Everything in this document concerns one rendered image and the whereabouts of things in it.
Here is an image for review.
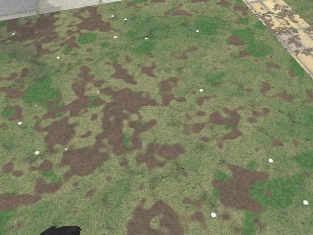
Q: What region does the robot left hand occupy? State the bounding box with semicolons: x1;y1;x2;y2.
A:
40;225;81;235

